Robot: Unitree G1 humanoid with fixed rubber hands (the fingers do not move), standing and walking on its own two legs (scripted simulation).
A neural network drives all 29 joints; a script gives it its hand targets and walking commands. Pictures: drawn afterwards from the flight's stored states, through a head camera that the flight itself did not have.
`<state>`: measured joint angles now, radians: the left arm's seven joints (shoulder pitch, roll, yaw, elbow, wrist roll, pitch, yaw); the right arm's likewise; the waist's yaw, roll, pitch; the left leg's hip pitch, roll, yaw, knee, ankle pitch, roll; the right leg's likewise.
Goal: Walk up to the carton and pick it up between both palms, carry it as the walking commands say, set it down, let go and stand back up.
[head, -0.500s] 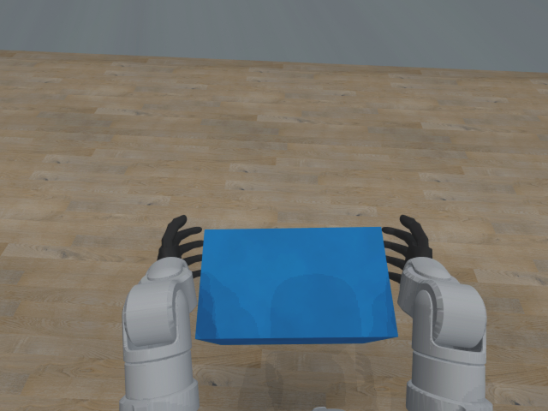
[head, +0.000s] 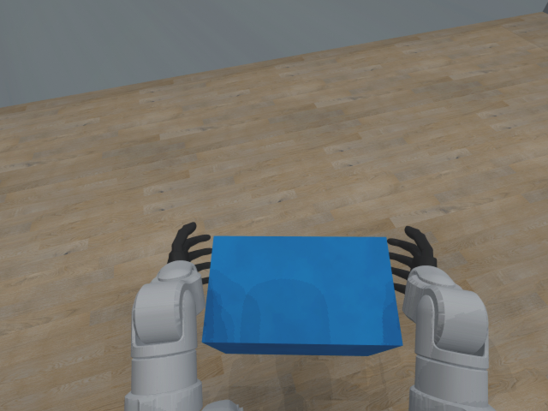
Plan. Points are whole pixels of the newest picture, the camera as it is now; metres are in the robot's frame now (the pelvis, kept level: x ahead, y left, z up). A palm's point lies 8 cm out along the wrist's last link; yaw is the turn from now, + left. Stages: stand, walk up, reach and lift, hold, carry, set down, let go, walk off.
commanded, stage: carry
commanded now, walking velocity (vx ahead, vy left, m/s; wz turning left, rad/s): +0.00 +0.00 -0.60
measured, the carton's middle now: (297, 301) +0.28 -0.01 -0.03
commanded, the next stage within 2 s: none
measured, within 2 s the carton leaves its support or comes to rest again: neither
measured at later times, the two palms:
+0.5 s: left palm (194, 296) +0.24 +0.12 +0.10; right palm (477, 333) +0.19 -0.20 +0.10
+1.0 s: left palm (227, 336) +0.19 +0.07 +0.10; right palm out of the picture +0.11 -0.24 +0.10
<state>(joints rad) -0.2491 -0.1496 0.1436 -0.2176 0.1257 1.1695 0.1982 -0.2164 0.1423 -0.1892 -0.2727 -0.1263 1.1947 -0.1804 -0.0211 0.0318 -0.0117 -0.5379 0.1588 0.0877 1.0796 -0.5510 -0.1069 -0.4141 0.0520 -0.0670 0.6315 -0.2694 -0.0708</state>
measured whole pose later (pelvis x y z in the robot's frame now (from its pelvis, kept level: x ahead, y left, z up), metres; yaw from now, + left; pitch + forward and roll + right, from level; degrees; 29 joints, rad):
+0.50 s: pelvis -0.06 +0.01 +0.02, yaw -12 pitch +2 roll -2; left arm -0.22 -0.14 0.16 -0.26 0.10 1.20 0.24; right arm -0.22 0.14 -0.16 -0.22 -0.14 1.17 -0.15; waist 0.03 -0.01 -0.06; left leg -0.27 0.08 0.11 0.53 -0.29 0.02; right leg -0.46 0.04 -0.05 0.82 -0.44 0.02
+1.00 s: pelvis -0.11 -0.01 +0.02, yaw -15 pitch +2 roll +0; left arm -0.22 -0.14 0.16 -0.18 0.15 1.17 0.18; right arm -0.22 0.14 -0.17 -0.18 -0.13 1.18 -0.18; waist -0.01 0.00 -0.13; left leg -0.33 0.09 0.12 0.51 -0.20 -0.02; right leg -0.34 0.01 -0.08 0.47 -0.17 -0.04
